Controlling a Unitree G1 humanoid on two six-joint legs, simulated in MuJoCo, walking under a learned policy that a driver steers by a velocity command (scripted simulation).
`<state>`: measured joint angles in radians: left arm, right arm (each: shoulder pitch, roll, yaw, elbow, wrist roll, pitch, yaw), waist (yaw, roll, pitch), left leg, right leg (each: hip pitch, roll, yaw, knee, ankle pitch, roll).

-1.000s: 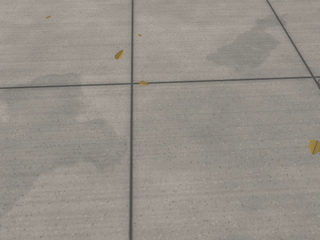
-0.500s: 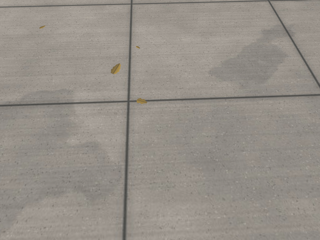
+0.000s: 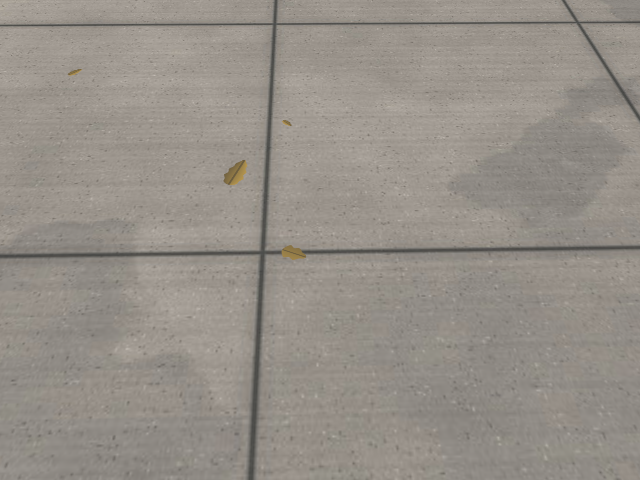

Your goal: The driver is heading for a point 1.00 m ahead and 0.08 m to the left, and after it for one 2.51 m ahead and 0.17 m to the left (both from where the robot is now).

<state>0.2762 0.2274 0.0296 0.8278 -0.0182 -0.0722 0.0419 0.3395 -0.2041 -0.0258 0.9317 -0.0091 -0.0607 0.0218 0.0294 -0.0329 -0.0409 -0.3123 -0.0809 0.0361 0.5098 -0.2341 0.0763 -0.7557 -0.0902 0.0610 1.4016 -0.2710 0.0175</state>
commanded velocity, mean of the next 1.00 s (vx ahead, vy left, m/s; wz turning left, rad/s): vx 0.50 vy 0.00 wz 0.23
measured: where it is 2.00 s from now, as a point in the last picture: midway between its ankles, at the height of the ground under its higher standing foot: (288, 291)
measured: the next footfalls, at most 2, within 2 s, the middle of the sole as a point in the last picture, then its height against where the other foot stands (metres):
right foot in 0.26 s outside the picture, level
left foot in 0.84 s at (308, 454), level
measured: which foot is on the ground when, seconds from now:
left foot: down 0.00-0.26, up 0.28-0.82, down 0.84-1.00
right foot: up 0.00-0.24, down 0.26-0.82, up 0.84-1.00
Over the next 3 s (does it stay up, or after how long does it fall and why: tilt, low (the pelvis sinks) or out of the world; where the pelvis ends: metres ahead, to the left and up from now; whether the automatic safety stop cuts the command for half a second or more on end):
stays up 1.06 0.13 0.00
